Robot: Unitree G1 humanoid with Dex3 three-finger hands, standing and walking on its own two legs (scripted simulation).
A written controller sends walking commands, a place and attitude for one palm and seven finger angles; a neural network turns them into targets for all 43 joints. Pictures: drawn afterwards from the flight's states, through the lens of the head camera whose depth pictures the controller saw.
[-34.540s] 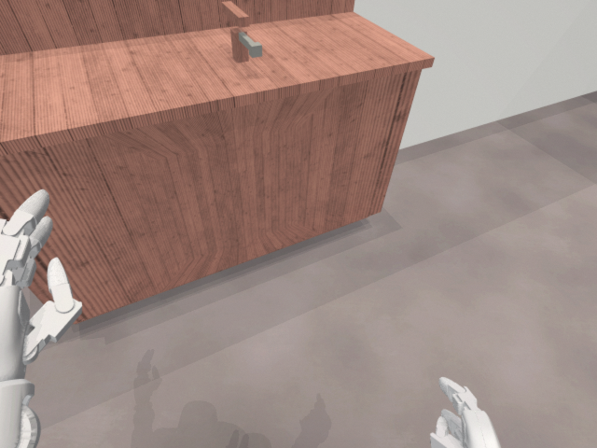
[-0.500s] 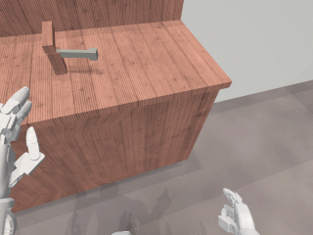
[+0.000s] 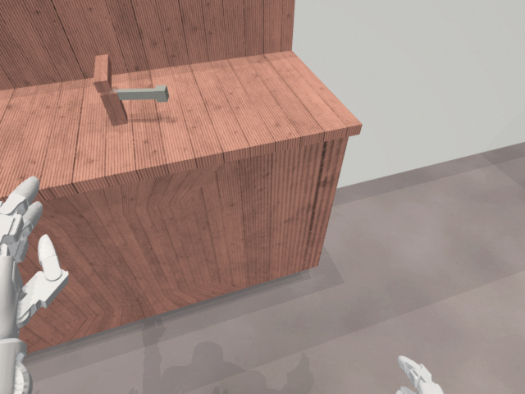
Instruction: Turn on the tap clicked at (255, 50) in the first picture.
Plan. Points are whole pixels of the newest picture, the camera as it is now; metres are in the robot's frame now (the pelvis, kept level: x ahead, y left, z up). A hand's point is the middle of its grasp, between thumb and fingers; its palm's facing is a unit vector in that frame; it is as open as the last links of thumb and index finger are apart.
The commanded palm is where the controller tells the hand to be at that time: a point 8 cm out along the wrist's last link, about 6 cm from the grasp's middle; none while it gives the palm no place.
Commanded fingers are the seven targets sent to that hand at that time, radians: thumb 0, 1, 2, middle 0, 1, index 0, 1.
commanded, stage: stop stepping back and stand still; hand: left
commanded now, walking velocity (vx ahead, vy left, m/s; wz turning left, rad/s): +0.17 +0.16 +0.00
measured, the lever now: (161, 93) +0.72 +0.28 +0.10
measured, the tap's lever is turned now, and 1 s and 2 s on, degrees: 74 74 74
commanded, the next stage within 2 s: stand and check the lever's angle in 0.48 s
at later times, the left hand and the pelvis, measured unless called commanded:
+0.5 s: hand (31, 314) +0.17 +0.25 +0.16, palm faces +0.48 -0.82 -0.32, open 7.4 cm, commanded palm +0.11 +0.29 +0.17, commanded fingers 0.00 0.90 0.90 -0.20 -0.30 -0.20 -0.30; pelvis -0.03 +0.00 -0.02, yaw +3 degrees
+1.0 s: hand (45, 293) +0.19 +0.25 +0.15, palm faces +0.45 -0.81 -0.39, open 7.4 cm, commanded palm +0.14 +0.29 +0.17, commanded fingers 0.00 0.90 0.90 -0.20 -0.30 -0.20 -0.30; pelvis -0.01 +0.00 +0.00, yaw +4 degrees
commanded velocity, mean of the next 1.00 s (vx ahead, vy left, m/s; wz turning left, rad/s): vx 0.04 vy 0.01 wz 0.00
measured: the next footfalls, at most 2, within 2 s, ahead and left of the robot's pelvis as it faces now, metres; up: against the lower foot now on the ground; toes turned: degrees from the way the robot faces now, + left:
left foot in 0.12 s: +0.03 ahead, +0.13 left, +0.00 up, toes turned +5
